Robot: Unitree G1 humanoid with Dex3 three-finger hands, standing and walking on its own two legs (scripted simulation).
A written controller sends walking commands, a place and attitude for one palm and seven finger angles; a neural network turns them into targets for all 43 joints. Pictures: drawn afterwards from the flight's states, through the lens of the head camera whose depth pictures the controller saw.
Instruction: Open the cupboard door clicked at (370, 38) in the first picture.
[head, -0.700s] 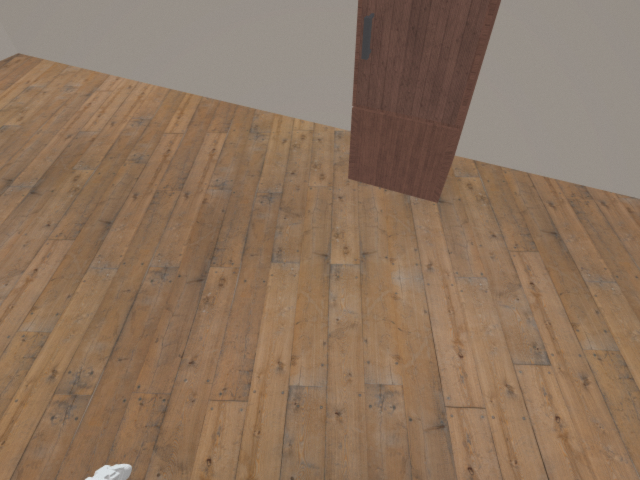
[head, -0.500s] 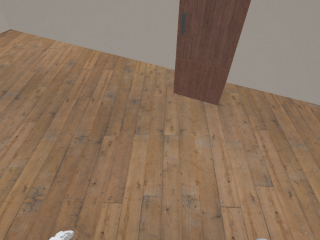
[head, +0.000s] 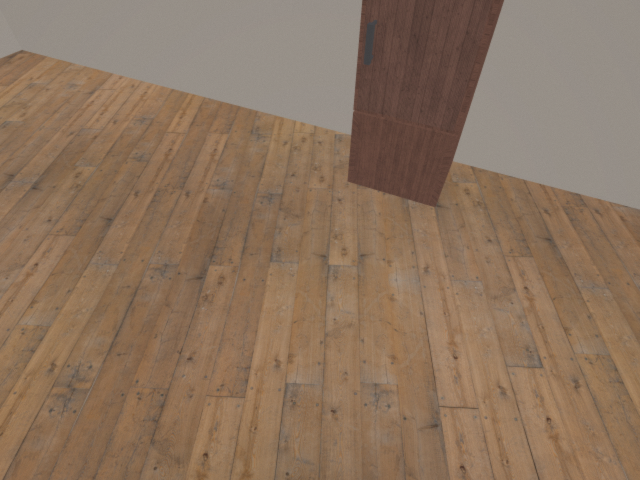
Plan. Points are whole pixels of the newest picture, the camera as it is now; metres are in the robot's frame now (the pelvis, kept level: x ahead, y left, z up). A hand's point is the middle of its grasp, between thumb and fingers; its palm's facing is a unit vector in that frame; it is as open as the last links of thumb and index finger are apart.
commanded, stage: stand and wait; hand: left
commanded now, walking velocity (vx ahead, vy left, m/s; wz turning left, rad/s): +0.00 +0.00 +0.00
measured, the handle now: (371, 42) +1.55 -0.10 -0.07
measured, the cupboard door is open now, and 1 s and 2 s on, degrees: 0 0 0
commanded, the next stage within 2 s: look at it before walking up in 0.12 s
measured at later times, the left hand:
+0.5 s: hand out of the picture +0.06 +0.25 -0.15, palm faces -0.03 -0.94 -0.34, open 7.4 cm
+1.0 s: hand out of the picture +0.06 +0.24 -0.17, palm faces -0.02 -0.95 -0.30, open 7.4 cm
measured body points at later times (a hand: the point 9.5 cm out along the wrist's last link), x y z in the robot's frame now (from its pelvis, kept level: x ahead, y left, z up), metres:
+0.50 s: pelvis -0.01 +0.00 +0.00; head -0.01 +0.00 +0.45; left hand +0.07 +0.30 -0.13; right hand +0.07 -0.29 -0.13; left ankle +0.00 +0.13 -0.74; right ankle +0.00 -0.12 -0.74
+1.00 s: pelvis +0.01 +0.01 +0.00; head +0.01 +0.01 +0.45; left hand +0.06 +0.29 -0.14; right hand +0.07 -0.28 -0.14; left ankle +0.00 +0.13 -0.74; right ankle +0.00 -0.12 -0.74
